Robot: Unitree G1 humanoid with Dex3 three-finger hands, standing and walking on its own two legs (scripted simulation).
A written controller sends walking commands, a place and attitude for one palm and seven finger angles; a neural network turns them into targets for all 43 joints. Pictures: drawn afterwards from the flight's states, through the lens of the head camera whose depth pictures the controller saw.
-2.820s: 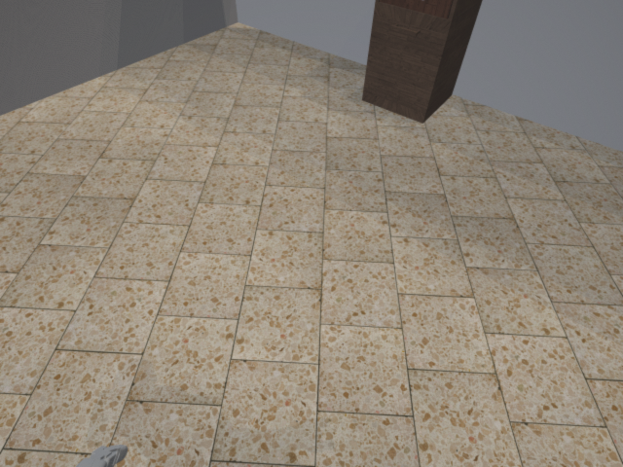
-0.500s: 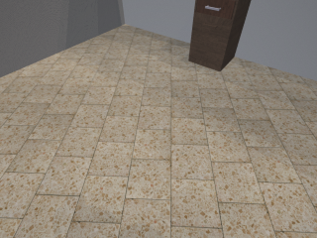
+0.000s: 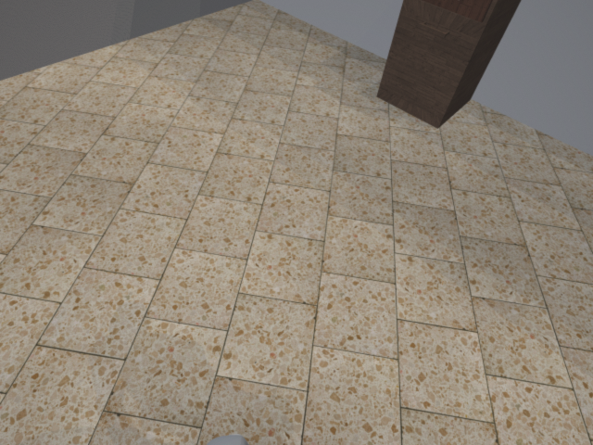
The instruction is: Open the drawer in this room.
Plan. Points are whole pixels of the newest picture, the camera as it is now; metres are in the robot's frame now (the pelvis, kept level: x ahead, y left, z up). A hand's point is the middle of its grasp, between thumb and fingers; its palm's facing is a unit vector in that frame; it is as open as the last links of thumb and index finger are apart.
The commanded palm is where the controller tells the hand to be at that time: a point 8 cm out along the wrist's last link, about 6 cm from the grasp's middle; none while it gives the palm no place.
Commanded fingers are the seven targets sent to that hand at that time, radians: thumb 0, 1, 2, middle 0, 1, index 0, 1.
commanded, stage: stand and wait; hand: left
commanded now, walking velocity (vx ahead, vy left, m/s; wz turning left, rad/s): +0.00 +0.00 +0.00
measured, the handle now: out of the picture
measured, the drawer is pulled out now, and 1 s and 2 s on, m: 0.00 0.00 0.00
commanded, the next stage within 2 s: turn or walk to find it in 0.10 s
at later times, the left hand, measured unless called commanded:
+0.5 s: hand out of the picture +0.10 +0.15 -0.16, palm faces +0.01 -0.98 -0.20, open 7.3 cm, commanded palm none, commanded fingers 0.00 0.90 0.90 -0.20 -0.30 -0.20 -0.30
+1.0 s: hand (200, 372) +0.24 +0.17 -0.16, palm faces -0.10 -0.98 -0.17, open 7.3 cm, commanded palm none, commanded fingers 0.00 0.90 0.90 -0.20 -0.30 -0.20 -0.30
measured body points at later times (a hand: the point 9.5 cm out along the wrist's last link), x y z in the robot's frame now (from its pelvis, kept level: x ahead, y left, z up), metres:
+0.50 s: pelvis +0.08 -0.02 +0.01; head +0.07 -0.03 +0.46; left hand +0.10 +0.20 -0.14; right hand +0.06 -0.25 -0.15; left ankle +0.06 +0.09 -0.72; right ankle +0.06 -0.13 -0.73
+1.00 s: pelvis +0.19 -0.01 +0.02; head +0.21 +0.00 +0.46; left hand +0.25 +0.22 -0.15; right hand +0.12 -0.20 -0.14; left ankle +0.12 +0.09 -0.73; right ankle +0.21 -0.15 -0.66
